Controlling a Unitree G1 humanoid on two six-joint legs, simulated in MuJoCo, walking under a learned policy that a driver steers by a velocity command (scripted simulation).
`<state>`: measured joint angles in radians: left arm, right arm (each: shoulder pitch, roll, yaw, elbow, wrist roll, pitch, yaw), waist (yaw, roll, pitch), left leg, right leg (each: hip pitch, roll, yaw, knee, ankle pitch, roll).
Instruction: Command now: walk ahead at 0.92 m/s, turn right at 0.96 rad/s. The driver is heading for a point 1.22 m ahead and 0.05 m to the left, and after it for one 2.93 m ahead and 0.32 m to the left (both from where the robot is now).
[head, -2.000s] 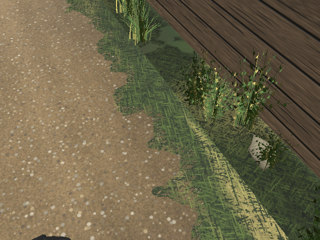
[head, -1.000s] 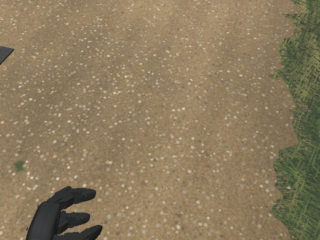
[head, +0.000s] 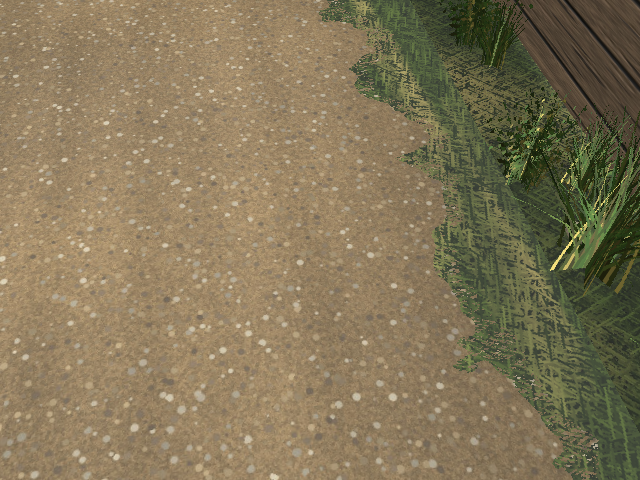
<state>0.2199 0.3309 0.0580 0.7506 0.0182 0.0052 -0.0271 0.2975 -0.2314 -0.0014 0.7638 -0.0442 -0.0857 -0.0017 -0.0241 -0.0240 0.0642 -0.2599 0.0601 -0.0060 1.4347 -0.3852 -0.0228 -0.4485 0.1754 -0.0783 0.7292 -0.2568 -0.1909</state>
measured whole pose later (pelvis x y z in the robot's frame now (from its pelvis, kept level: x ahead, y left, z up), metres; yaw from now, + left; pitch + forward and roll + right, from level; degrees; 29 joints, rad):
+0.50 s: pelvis +0.30 +0.07 +0.03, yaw -19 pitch +0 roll -1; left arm 0.16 0.33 0.06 0.70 0.02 0.05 -0.01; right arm 0.23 -0.24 0.00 0.73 -0.02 -0.05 -0.01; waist -0.03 -0.03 0.10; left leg -0.40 -0.01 0.04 0.47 -0.06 0.05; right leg -0.46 0.11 0.11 1.13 -0.46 0.01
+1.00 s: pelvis +0.34 +0.08 +0.04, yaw +2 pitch +2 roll +0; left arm 0.27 0.29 0.04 0.70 0.04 -0.02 0.03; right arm 0.21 -0.33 -0.09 0.68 -0.02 0.09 0.10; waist 0.03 0.00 -0.03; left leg -0.44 0.05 0.03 0.87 -0.36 -0.02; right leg -0.11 -0.07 -0.19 0.35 -0.26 0.01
